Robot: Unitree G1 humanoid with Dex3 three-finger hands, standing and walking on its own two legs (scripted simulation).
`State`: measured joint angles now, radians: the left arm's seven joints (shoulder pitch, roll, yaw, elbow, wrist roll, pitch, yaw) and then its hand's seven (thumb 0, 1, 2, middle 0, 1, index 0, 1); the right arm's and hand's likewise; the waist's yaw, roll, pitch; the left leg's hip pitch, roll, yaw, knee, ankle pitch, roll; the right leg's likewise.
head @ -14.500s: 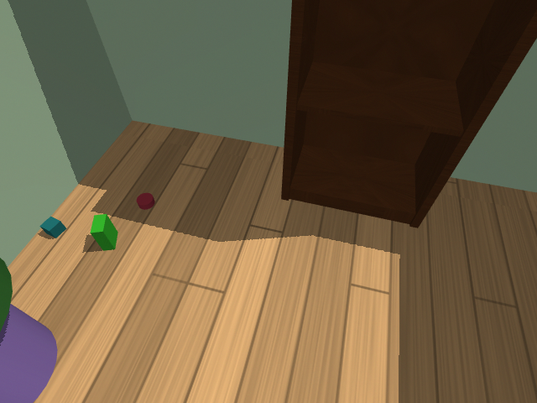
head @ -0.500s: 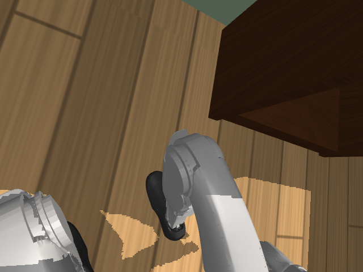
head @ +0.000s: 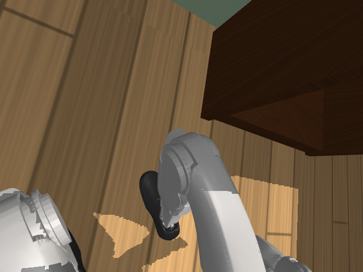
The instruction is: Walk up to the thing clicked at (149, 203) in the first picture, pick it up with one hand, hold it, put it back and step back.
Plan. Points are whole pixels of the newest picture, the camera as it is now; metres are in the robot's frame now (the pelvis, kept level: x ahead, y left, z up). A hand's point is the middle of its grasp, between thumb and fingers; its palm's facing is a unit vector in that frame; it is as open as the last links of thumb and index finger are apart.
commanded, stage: close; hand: left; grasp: from above
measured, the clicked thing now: out of the picture +0.45 +0.33 -0.28
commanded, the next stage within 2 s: settle in 1.60 s
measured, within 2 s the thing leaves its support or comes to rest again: leaves its support in 1.98 s
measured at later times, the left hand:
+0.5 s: hand out of the picture +0.45 +0.32 -0.26, palm faces -0.43 -0.16 -0.89, open 11.9 cm
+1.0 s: hand out of the picture +0.44 +0.32 -0.26, palm faces -0.43 -0.15 -0.89, open 10.0 cm
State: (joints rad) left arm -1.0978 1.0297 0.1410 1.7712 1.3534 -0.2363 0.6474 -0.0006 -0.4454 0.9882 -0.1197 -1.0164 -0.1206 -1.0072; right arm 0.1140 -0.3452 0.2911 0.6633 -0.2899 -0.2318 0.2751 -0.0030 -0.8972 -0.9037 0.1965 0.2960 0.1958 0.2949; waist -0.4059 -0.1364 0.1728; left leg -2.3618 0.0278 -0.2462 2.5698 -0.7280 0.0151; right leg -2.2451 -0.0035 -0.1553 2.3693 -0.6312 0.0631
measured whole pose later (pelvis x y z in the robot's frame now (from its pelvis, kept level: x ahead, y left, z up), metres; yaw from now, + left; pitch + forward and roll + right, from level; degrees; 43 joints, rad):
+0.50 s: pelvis +0.00 +0.00 +0.00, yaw -1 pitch +27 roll -15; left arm -1.08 1.05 0.14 1.76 1.30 -0.24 0.63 0.00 -0.17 0.78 -0.29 -0.94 -0.32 -0.90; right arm 0.11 -0.37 0.32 0.65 -0.29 -0.26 0.29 0.00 -0.90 -0.90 0.20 0.30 0.20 0.29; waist -0.41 -0.15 0.21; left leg -2.35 0.03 -0.26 2.57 -0.72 0.01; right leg -2.23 0.00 -0.17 2.36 -0.62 0.06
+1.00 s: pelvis -0.01 +0.00 +0.00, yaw -1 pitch +26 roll -16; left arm -1.09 1.06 0.12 1.78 1.30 -0.22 0.66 -0.01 0.05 0.59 -0.47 -0.82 -0.54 -0.77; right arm 0.09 -0.37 0.33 0.64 -0.29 -0.28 0.29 0.00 -0.90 -0.90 0.20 0.30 0.19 0.29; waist -0.41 -0.16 0.23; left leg -2.34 0.03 -0.26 2.56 -0.72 0.02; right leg -2.21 0.00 -0.17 2.34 -0.61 0.07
